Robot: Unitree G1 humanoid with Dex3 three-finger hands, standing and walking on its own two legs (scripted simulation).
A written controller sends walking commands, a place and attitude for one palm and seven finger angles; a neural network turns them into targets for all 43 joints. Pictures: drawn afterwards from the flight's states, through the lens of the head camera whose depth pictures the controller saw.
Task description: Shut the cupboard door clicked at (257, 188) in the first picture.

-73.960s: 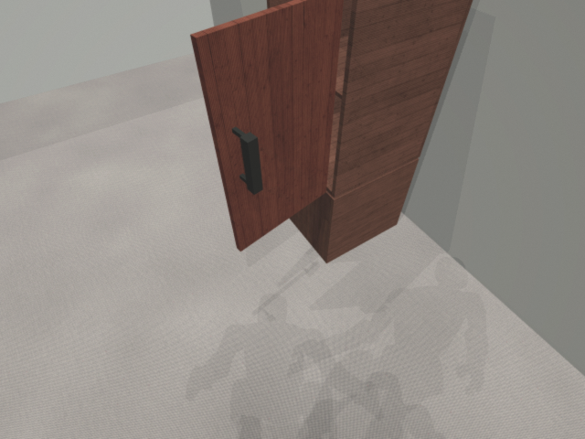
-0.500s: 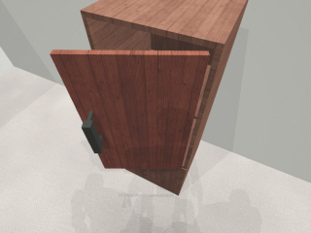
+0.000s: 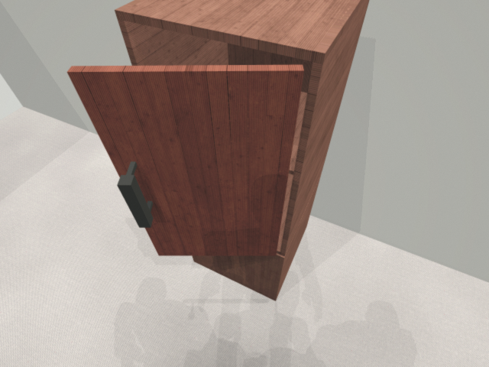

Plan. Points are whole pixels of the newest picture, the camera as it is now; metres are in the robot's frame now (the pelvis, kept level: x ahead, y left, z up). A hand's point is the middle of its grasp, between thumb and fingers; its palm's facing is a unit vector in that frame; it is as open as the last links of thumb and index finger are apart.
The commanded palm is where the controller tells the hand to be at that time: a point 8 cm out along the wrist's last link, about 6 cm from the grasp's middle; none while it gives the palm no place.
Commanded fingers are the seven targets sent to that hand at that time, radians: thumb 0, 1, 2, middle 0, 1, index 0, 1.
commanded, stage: come to a stop and stand still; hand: left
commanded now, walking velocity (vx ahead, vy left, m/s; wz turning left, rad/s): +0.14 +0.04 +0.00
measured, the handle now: (139, 195) +0.44 +0.25 -0.01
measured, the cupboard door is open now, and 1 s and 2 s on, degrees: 26 26 26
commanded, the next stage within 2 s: look again from close up in 0.76 s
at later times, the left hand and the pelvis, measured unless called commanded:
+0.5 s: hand out of the picture +0.03 +0.16 -0.17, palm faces +0.06 -0.98 -0.17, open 7.4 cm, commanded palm none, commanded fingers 0.00 0.90 0.90 -0.20 -0.30 -0.20 -0.30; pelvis +0.06 +0.01 +0.01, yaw +0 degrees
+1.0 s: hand out of the picture +0.04 +0.17 -0.17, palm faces -0.01 -0.98 -0.21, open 7.4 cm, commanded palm none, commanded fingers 0.00 0.90 0.90 -0.20 -0.30 -0.20 -0.30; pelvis +0.05 +0.00 +0.00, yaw -1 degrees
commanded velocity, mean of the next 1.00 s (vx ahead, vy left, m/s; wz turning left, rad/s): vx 0.00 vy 0.01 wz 0.00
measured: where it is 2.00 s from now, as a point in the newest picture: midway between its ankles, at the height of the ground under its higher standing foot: outside the picture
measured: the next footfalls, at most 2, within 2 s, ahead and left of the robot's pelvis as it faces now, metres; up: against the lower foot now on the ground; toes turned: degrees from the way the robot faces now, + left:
none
